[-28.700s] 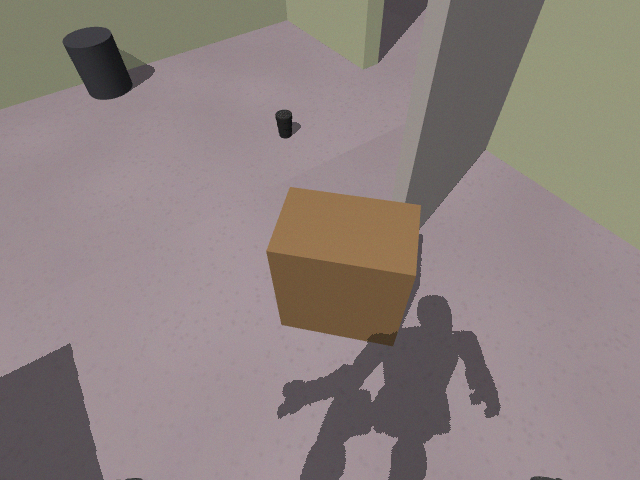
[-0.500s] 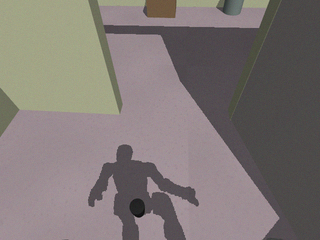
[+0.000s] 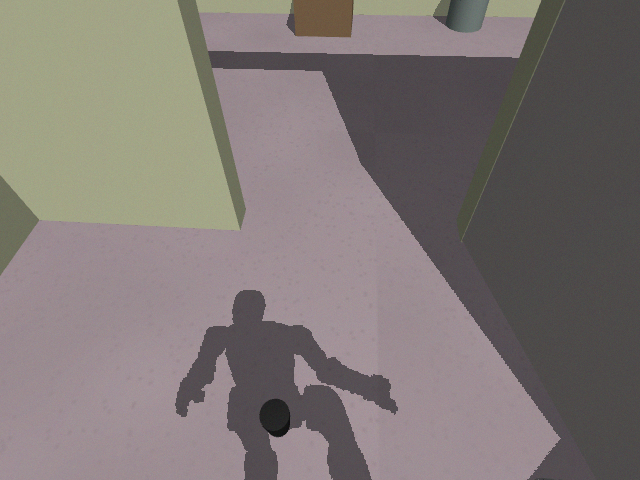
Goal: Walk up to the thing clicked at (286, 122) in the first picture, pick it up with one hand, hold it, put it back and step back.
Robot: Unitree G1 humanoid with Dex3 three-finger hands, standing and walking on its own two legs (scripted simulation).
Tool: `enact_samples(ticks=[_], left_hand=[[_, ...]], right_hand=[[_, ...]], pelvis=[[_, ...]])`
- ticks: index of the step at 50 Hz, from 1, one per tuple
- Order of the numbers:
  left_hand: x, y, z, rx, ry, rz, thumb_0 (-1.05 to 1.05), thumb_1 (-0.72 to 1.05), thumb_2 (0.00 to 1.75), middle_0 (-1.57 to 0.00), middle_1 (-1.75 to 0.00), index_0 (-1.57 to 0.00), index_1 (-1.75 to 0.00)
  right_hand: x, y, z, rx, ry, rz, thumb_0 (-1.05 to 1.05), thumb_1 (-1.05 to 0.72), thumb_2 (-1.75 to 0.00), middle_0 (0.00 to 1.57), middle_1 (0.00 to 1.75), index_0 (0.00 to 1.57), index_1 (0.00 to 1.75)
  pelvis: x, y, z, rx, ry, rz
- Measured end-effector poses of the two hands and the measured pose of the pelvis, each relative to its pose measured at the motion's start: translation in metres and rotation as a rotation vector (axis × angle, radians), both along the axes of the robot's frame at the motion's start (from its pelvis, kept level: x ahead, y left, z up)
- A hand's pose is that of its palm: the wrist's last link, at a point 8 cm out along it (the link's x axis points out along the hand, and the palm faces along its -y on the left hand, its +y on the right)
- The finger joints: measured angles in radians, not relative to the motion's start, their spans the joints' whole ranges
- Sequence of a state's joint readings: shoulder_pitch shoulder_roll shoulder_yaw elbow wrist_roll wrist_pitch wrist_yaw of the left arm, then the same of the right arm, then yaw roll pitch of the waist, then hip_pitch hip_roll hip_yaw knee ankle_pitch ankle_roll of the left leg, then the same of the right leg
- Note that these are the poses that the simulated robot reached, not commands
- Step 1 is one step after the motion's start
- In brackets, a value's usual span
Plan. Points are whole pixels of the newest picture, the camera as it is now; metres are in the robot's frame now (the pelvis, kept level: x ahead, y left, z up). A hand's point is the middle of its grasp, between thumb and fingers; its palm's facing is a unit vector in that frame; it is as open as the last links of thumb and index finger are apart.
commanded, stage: stand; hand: left
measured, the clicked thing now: (276, 420) +0.35 +0.15 -0.72
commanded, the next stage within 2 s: go down in 0.38 s
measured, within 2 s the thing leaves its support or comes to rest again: neither
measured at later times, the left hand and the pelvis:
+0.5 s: hand out of the picture +0.07 +0.25 -0.16, palm faces -0.03 -0.94 -0.34, open 7.4 cm; pelvis +0.00 +0.00 +0.00, yaw +0 degrees
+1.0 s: hand out of the picture +0.14 +0.27 -0.19, palm faces +0.04 -0.95 -0.32, open 16.0 cm; pelvis -0.02 +0.01 -0.06, yaw +0 degrees
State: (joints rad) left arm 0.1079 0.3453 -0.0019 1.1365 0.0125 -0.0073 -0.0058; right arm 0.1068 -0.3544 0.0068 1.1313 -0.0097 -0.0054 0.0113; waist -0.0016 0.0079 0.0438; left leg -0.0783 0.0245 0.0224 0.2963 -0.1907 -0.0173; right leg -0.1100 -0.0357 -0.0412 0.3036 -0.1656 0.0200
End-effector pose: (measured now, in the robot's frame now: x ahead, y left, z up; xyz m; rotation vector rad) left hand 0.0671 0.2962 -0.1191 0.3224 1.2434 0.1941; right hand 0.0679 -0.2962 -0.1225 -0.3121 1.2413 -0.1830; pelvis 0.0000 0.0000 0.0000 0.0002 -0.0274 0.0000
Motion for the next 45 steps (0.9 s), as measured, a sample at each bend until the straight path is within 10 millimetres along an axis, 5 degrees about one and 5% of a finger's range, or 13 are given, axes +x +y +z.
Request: enact_samples(ticks=[27, 36, 45], left_hand=[[0.006, 0.001, 0.0, -0.005, -0.052, 0.014, 0.01, 0.88, 0.88, -0.18, -0.28, -0.18, -0.28], [0.068, 0.004, -0.013, -0.025, -0.176, 0.013, 0.01, 0.49, 0.52, -0.06, -0.16, -0.07, -0.15], [0.063, 0.015, -0.029, -0.024, -0.146, 0.012, 0.0, -0.02, 0.24, -0.05, -0.14, -0.06, -0.13]], right_hand=[[-0.004, 0.005, 0.002, -0.003, -0.047, -0.014, 0.0, -0.92, -0.9, 0.2, 0.3, 0.2, 0.3], [-0.002, 0.035, -0.009, 0.047, -0.159, -0.017, 0.0, -0.96, -0.92, 0.2, 0.3, 0.2, 0.3], [0.007, 0.046, -0.021, 0.057, -0.237, -0.029, 0.01, -0.92, -0.9, 0.2, 0.3, 0.21, 0.3]], pelvis=[[-0.006, 0.004, -0.002, 0.0, 0.016, 0.002], [-0.021, 0.001, -0.021, -0.005, 0.135, 0.0], [-0.018, 0.007, -0.041, -0.014, 0.206, -0.003]])
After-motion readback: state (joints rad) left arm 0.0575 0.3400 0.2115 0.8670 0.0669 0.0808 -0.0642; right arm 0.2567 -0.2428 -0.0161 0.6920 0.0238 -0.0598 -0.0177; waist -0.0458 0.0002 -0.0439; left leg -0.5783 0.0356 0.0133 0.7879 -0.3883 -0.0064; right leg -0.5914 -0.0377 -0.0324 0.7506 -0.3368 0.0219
